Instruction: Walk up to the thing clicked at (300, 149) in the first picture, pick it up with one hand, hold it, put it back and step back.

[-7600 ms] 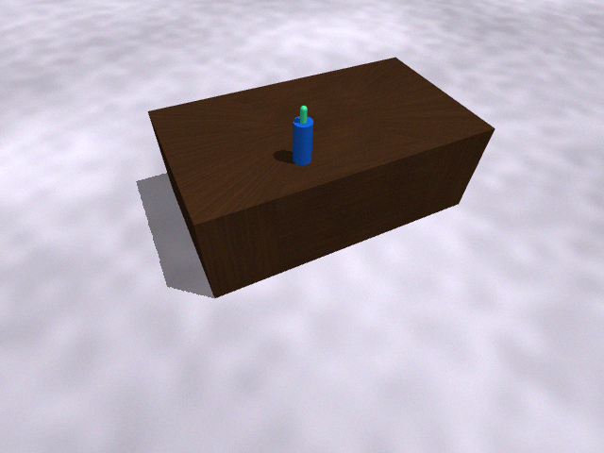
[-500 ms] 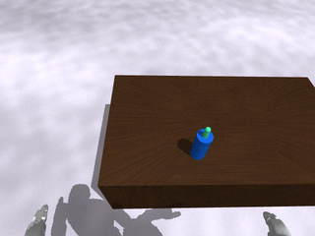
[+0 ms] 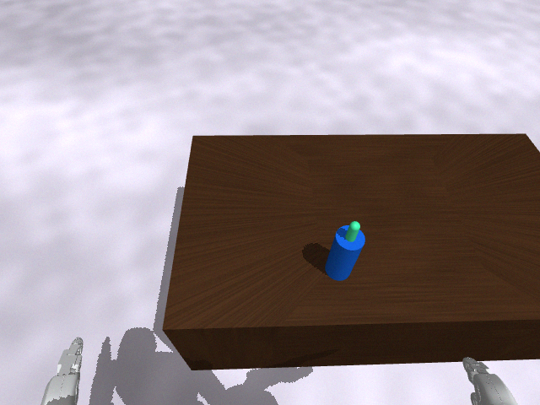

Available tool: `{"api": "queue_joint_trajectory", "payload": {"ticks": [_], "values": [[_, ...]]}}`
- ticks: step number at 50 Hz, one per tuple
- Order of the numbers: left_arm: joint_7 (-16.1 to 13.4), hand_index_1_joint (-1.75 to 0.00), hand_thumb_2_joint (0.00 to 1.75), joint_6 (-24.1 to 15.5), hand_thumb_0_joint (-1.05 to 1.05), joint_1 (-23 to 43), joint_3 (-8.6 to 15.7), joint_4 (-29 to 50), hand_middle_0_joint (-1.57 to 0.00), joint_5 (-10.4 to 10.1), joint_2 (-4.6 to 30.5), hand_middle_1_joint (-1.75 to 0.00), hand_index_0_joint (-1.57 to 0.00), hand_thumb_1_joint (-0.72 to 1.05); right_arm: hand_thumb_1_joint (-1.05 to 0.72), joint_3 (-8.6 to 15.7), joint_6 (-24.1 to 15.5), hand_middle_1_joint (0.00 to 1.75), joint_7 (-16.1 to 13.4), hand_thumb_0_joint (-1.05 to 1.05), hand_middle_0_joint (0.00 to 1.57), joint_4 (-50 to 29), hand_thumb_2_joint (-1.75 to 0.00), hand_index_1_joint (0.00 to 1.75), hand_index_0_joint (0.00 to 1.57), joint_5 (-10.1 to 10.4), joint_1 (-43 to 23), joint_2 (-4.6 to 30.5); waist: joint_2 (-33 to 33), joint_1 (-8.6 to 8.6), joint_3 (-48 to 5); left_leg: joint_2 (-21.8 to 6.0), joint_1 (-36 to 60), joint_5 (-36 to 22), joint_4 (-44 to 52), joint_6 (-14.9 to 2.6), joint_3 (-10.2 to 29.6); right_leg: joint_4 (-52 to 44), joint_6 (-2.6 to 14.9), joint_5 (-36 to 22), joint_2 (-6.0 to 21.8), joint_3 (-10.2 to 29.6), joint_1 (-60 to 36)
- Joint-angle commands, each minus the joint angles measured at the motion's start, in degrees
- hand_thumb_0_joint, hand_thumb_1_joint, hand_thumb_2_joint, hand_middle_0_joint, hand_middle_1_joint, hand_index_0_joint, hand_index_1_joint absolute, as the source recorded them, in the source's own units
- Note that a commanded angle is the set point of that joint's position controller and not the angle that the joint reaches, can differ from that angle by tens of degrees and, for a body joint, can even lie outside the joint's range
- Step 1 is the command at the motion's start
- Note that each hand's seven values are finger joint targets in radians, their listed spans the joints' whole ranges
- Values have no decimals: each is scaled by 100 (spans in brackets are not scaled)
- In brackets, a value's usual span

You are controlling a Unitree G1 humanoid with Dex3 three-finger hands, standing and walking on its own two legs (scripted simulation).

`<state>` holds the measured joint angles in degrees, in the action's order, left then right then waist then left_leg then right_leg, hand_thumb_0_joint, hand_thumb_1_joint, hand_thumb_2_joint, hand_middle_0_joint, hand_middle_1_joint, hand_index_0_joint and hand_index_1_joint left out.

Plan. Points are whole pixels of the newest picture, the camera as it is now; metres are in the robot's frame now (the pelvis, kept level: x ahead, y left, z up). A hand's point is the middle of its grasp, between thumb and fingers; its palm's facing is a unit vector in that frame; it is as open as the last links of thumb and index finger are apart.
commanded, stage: go down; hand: right
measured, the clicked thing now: (345, 248) +0.48 -0.19 -0.21
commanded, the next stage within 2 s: approach in 2.00 s
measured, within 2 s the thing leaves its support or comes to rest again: neither
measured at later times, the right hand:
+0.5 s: hand (467, 402) +0.15 -0.28 -0.08, palm faces +0.11 +0.94 -0.33, open 17.3 cm
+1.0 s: hand (499, 295) +0.28 -0.35 +0.00, palm faces +0.19 +0.97 -0.17, open 17.3 cm
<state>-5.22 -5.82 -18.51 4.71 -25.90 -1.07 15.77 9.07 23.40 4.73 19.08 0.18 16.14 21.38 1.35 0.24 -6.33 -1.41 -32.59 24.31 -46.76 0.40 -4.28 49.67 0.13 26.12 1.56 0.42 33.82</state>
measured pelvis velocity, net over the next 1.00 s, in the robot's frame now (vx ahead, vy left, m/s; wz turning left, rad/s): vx -0.02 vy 0.00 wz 0.02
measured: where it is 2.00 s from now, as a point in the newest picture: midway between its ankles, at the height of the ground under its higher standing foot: outside the picture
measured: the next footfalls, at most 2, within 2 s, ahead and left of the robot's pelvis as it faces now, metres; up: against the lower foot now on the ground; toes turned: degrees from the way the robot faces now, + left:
none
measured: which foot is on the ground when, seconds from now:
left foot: down 0.00-1.00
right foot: down 0.00-1.00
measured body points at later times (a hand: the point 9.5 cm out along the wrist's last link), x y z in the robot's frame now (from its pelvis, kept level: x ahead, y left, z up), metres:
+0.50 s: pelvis -0.01 +0.00 -0.01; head +0.02 -0.01 +0.44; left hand +0.15 +0.27 -0.04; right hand +0.15 -0.33 -0.05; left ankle -0.01 +0.13 -0.70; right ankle -0.02 -0.11 -0.70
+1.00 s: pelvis -0.02 +0.00 +0.00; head +0.03 -0.02 +0.45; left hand +0.12 +0.27 -0.04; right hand +0.27 -0.40 +0.01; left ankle -0.01 +0.13 -0.70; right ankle -0.02 -0.11 -0.70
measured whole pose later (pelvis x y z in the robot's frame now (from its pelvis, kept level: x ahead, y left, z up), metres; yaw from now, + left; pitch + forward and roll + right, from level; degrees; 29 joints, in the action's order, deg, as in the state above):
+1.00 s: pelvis -0.02 +0.00 +0.00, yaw +1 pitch +10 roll +2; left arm -7.3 -10.8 -20.9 -0.5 -21.5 -0.7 16.6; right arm 26.9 5.5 21.1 46.4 5.4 -12.3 36.0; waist -0.4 2.7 -4.3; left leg -0.7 -33.6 21.8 -45.9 0.3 -3.6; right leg 49.6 0.3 24.4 2.2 -0.1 34.8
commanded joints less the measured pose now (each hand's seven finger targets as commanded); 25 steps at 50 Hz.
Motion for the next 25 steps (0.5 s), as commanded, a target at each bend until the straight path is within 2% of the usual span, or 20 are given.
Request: {"api": "queue_joint_trajectory", "payload": {"ticks": [1,3,6,7,8,11,15,17,19,20,21,22,24,25], "values": [[-128,-5,5,-259,0,-104,366,1003,-6,-15,853,-5,-6,-54,54,618,-123,6,-45,0,2,-1097,-5,6,3,-9,-93,1286,185,23,-844,118,466,-1580,455,-80,54,-607,7,-2006,-102,56,-545],[-153,-5,5,-257,0,-74,471,1172,-6,-16,947,-5,-5,-54,52,638,-83,6,-26,0,3,-1064,-5,6,4,-12,55,1265,231,33,-878,117,432,-1665,397,-87,55,-555,-7,-2196,-101,63,-537],[-165,-5,5,-246,0,-187,385,1336,-6,-31,865,-5,-6,-54,52,640,-44,6,15,0,3,-1251,-5,6,4,16,36,1249,223,22,-865,127,374,-1618,357,-87,51,-521,-14,-2241,-86,86,-516],[-166,-5,5,-235,0,-226,320,1289,-6,-22,822,-5,-6,-54,53,717,-46,6,20,0,3,-1278,-5,6,4,42,78,1306,301,-26,-845,123,385,-1630,329,-93,44,-499,-29,-2287,-88,97,-470],[-176,-5,5,-242,0,-134,326,1438,-6,-30,824,-5,-6,-54,51,675,-45,6,42,0,3,-1312,-5,6,4,56,133,1233,181,-11,-862,117,385,-1622,331,-82,58,-479,-14,-2226,-90,92,-453],[-210,-5,5,-260,0,-223,376,1522,-6,-31,875,-6,-6,-54,51,765,-34,6,78,0,3,-1448,-5,6,4,68,24,1332,265,34,-758,124,271,-1289,362,-90,50,-554,-7,-1716,-102,89,-328],[-242,-5,4,-280,0,-285,273,1740,-6,-49,811,-5,-6,-53,51,831,-39,6,149,0,3,-1502,-6,6,4,114,232,1344,115,-17,-775,113,298,-1376,342,-75,66,-468,13,-1801,-111,89,-295],[-254,-5,5,-270,0,-368,322,1728,-6,-39,841,-5,-6,-54,51,924,-53,6,161,0,3,-1595,-6,6,4,106,138,1474,334,0,-796,107,266,-1360,319,-94,68,-471,-6,-1799,-120,88,-306],[-276,-6,5,-292,0,-487,227,1642,-6,-43,724,-6,-6,-54,51,883,-111,6,192,0,3,-1644,-5,6,4,92,-132,1461,193,79,-660,110,156,-1099,368,-74,85,-501,20,-1407,-118,70,-232],[-304,-6,5,-340,0,-156,342,2070,-6,-52,899,-5,-6,-54,52,970,-161,6,186,0,2,-1684,-6,6,3,109,-270,1552,176,83,-723,91,226,-1056,405,-72,119,-500,25,-1304,-128,68,-236],[-324,-6,5,-356,0,-296,296,2087,-6,-39,871,-5,-6,-54,50,1060,-201,6,188,0,3,-1729,-6,6,4,120,-420,1652,194,138,-850,90,270,-1131,413,-65,118,-482,35,-1349,-133,78,-285],[-325,-6,5,-372,0,-269,166,2121,-6,-44,806,-6,-6,-54,51,1092,-257,6,187,0,3,-1724,-6,6,4,143,-582,1694,178,104,-775,105,234,-999,413,-59,97,-533,24,-1240,-111,111,-250],[-395,-6,5,-399,0,-455,205,2166,-6,-51,838,-5,-6,-55,49,1308,-400,5,207,0,3,-1694,-5,5,4,150,-947,2004,241,191,-744,57,287,-1018,490,-54,162,-519,38,-1177,-146,72,-289],[-403,-5,5,-432,0,-487,73,2197,-6,-59,732,-5,-6,-54,48,1372,-468,5,241,0,3,-1620,-6,6,4,200,-993,2018,276,131,-756,56,344,-1044,480,-52,161,-537,39,-1210,-133,97,-358]]}}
